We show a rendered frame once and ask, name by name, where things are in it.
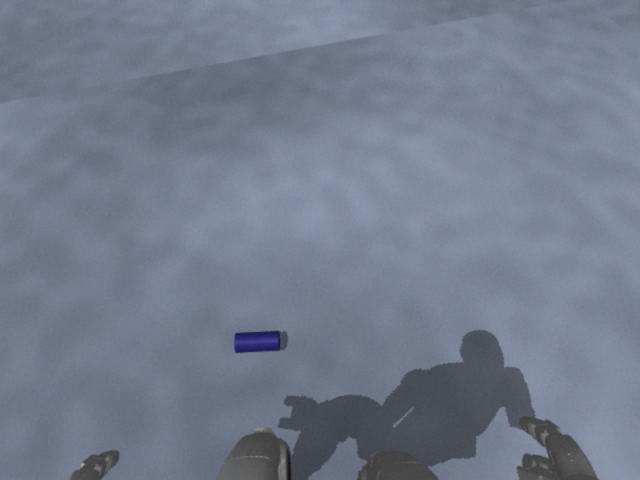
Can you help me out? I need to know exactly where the right robot hand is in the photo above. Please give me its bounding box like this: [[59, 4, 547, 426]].
[[516, 416, 598, 480]]

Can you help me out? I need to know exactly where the left robot hand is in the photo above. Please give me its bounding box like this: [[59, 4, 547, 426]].
[[67, 450, 119, 480]]

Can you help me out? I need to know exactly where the can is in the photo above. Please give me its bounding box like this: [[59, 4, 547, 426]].
[[234, 331, 280, 353]]

